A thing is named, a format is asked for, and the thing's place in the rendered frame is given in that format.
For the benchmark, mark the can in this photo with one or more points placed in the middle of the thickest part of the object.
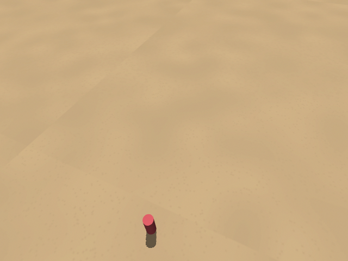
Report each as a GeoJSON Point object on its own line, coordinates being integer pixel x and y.
{"type": "Point", "coordinates": [149, 224]}

